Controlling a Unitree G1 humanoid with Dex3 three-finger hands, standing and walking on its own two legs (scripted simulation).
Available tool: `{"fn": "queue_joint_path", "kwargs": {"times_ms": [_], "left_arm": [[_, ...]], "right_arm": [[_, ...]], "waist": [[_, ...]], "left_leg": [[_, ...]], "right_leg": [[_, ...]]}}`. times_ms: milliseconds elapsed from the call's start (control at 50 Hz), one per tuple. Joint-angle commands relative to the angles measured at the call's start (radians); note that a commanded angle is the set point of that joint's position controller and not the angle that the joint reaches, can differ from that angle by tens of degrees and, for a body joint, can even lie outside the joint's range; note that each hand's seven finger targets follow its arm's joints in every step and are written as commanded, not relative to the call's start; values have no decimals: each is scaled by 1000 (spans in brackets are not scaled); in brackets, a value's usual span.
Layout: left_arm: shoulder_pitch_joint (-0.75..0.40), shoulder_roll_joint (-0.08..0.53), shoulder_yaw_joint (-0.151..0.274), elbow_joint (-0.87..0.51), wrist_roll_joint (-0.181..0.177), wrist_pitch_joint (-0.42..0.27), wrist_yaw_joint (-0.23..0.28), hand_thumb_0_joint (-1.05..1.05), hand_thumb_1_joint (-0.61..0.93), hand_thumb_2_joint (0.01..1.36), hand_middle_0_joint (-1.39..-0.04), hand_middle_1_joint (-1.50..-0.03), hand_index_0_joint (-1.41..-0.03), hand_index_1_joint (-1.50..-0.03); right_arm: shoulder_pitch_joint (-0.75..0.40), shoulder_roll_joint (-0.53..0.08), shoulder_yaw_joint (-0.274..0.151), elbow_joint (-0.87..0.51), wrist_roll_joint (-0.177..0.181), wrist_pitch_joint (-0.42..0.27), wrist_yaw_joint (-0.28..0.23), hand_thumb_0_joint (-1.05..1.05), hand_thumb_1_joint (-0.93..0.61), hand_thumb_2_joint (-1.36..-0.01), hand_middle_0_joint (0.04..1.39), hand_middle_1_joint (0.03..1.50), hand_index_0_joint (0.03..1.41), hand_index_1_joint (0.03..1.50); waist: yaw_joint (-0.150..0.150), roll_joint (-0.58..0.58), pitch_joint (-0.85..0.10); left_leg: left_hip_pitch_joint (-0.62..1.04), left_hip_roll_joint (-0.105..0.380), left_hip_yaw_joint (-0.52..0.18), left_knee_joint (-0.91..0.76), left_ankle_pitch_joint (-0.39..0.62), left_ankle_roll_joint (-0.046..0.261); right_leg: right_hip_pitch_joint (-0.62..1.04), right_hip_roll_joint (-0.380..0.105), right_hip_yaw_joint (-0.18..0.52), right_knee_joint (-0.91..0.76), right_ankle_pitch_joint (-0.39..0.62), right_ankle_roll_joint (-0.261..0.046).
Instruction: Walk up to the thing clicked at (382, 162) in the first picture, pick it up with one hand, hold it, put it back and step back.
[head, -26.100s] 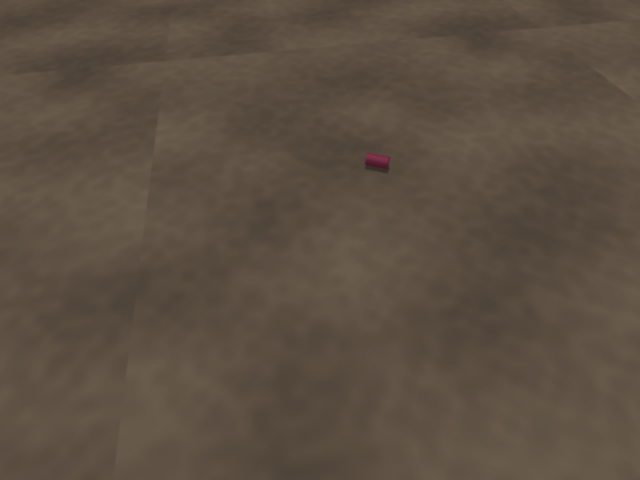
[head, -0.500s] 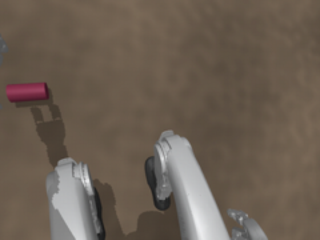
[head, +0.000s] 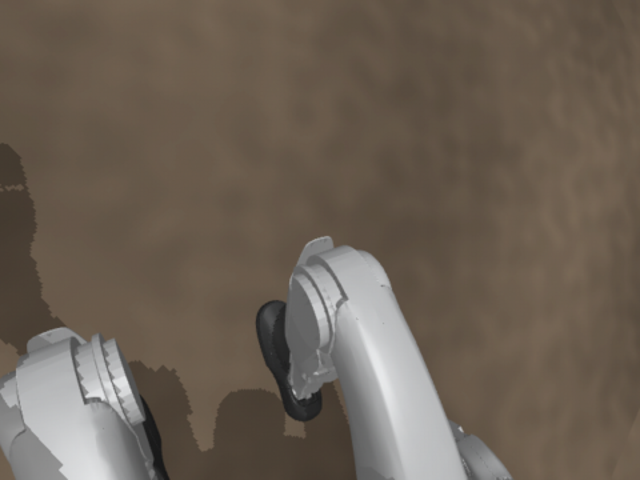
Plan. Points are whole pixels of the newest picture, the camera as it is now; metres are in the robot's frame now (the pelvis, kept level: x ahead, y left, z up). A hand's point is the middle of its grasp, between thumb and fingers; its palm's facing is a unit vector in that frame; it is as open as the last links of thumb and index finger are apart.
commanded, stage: approach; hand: left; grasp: from above
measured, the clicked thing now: out of the picture +0.54 +0.28 -0.30
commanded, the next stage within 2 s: rest palm in 0.36 s
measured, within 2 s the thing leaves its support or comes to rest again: neither
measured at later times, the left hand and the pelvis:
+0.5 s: hand out of the picture +0.46 +0.28 -0.17, palm faces -0.58 -0.06 -0.81, open 13.8 cm; pelvis -0.01 +0.00 +0.01, yaw +1 degrees
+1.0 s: hand out of the picture +0.51 +0.27 -0.23, palm faces -0.48 -0.02 -0.88, open 14.4 cm; pelvis +0.00 +0.00 -0.02, yaw -1 degrees
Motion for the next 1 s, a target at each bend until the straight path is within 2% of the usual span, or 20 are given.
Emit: {"fn": "queue_joint_path", "kwargs": {"times_ms": [0,20,80,180,200,220,280,300,340,400,440,480,520,560,580,660,720,780,880,980], "left_arm": [[-385,307,55,-180,-12,74,100,0,-606,1033,-69,-880,-36,-913],[-384,325,71,-199,-16,91,93,0,-611,1039,-81,-871,-40,-912],[-303,352,83,-238,-41,141,45,0,-611,1050,-82,-874,-36,-920],[-173,225,20,-285,-133,190,-135,0,-587,1008,-72,-954,-56,-969],[-135,214,26,-258,-147,197,-173,0,-583,1005,-76,-965,-61,-979],[-150,154,-24,-311,-167,192,-217,0,-556,984,-69,-992,-71,-989],[-117,13,-90,-346,-225,159,-329,0,-477,913,-64,-1063,-109,-1016],[-134,-1,-109,-386,-242,137,-359,0,-458,898,-68,-1069,-118,-1017],[-149,21,-101,-443,-261,86,-389,0,-416,862,-58,-1091,-130,-1017],[-268,46,-87,-515,-261,-16,-371,0,-405,850,-62,-1085,-134,-1009],[-316,108,-60,-493,-212,-72,-305,0,-439,875,-51,-1073,-112,-1009],[-313,214,-6,-473,-146,-105,-213,0,-471,921,-53,-1020,-83,-989],[-300,197,-11,-390,-82,-111,-127,0,-492,943,-50,-991,-67,-972],[-293,161,-34,-208,-24,-92,-60,0,-509,959,-52,-980,-60,-971],[-287,147,-38,-137,-6,-78,-32,0,-518,966,-50,-972,-54,-967],[-352,165,-52,-75,42,-6,56,0,-544,1004,-59,-945,-45,-958],[-390,158,-44,-64,14,57,82,0,-573,1025,-61,-923,-33,-951],[-384,169,-39,-46,-28,102,68,0,-569,1019,-65,-917,-39,-944],[-343,231,-19,-64,-79,126,-2,0,-577,1019,-64,-939,-39,-964],[-237,294,12,-143,-93,109,-74,0,-579,1010,-71,-958,-48,-981]], "right_arm": [[218,-316,-92,15,4,-10,-10,0,-899,-892,199,300,199,300],[228,-330,-98,12,4,-13,-9,0,-903,-894,199,300,199,300],[221,-331,-112,-4,24,-13,-2,0,-906,-895,199,300,199,300],[223,-319,-155,-20,43,10,13,0,-908,-897,200,300,200,300],[232,-340,-168,-35,42,21,11,0,-910,-899,199,300,200,300],[250,-323,-165,-11,46,34,12,0,-910,-898,200,300,200,300],[274,-344,-176,-1,50,58,1,0,-910,-898,200,300,200,300],[275,-347,-179,7,52,61,-3,0,-909,-898,200,300,200,300],[279,-361,-182,9,51,66,-14,0,-906,-895,200,300,200,300],[267,-344,-162,10,35,69,-23,0,-905,-895,200,300,200,300],[244,-341,-147,16,20,71,-28,0,-906,-896,200,300,200,300],[207,-336,-136,10,7,76,-26,0,-904,-900,200,300,199,300],[177,-315,-126,16,-3,75,-20,0,-901,-900,200,300,199,300],[162,-306,-115,35,-9,69,-17,0,-900,-900,200,300,199,300],[166,-313,-115,43,-12,59,-18,0,-900,-900,200,300,199,300],[168,-333,-102,43,-17,23,-19,0,-898,-899,200,300,200,300],[181,-348,-105,40,-18,-11,-14,0,-898,-899,200,300,199,300],[203,-356,-99,32,-19,-47,-3,0,-899,-898,200,300,199,300],[236,-357,-81,24,-14,-72,3,0,-903,-900,200,299,199,299],[237,-372,-66,-22,-9,-64,6,0,-909,-903,200,299,199,299]], "waist": [[-5,604,-786],[-3,605,-791],[54,619,-831],[74,493,-801],[60,444,-782],[65,420,-763],[36,341,-649],[36,325,-660],[43,296,-660],[30,319,-689],[37,355,-691],[73,441,-741],[70,482,-721],[36,472,-628],[12,450,-588],[-4,497,-615],[-27,480,-653],[-45,463,-650],[-31,442,-683],[0,458,-706]], "left_leg": [[614,2,80,-248,335,-4],[613,2,80,-246,350,-6],[573,-2,82,-262,346,-1],[503,-5,67,-291,292,8],[472,-7,69,-291,289,11],[450,-8,74,-300,274,15],[430,-14,56,-316,244,6],[439,-12,53,-310,239,6],[458,-18,40,-303,243,-3],[483,-23,30,-270,260,-8],[512,-27,32,-247,260,-13],[582,-27,48,-258,259,-22],[593,-24,62,-283,207,-20],[543,-23,64,-312,137,-9],[520,-20,54,-317,124,-9],[536,-15,49,-309,156,-1],[528,-9,36,-283,188,4],[496,-5,33,-256,198,10],[450,-3,46,-228,224,14],[444,-6,62,-211,290,6]], "right_leg": [[414,44,-85,-152,251,-77],[413,36,-83,-149,261,-74],[439,38,-81,-145,251,-82],[424,40,-86,-169,181,-81],[443,35,-87,-188,193,-79],[459,41,-83,-200,181,-81],[422,30,-93,-240,150,-89],[432,34,-95,-244,145,-89],[429,25,-93,-250,139,-91],[428,22,-93,-239,149,-89],[402,23,-91,-222,145,-91],[397,27,-87,-201,142,-89],[374,33,-91,-190,115,-85],[319,42,-102,-195,76,-80],[286,35,-110,-192,74,-75],[263,38,-119,-170,107,-80],[267,34,-117,-153,139,-75],[282,33,-117,-142,155,-68],[374,35,-108,-142,173,-66],[486,41,-107,-153,209,-78]]}}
